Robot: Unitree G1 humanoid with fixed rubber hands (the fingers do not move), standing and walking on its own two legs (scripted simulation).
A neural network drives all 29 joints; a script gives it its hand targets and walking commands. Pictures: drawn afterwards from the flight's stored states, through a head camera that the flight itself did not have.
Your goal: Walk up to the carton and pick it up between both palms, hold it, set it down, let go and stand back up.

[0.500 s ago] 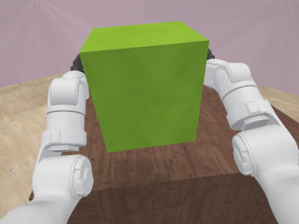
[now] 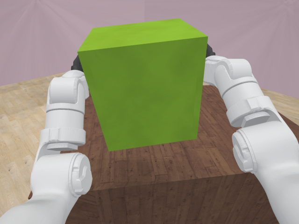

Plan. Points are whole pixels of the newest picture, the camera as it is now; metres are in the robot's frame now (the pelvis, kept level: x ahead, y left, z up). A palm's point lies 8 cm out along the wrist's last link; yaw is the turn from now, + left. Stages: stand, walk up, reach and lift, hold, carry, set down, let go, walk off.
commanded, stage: hold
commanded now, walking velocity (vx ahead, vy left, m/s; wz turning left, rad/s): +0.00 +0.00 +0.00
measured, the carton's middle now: (144, 83) +0.37 +0.00 +0.30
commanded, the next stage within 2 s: none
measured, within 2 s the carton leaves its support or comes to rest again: neither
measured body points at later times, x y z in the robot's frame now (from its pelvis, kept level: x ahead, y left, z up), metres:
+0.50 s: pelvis +0.00 +0.00 +0.00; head -0.10 +0.02 +0.44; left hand +0.38 +0.16 +0.31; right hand +0.38 -0.16 +0.34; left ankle +0.04 +0.11 -0.75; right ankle -0.02 -0.11 -0.75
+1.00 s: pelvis +0.00 +0.00 +0.00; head -0.09 +0.02 +0.44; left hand +0.39 +0.17 +0.31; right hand +0.39 -0.15 +0.33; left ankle +0.04 +0.11 -0.75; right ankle -0.02 -0.11 -0.75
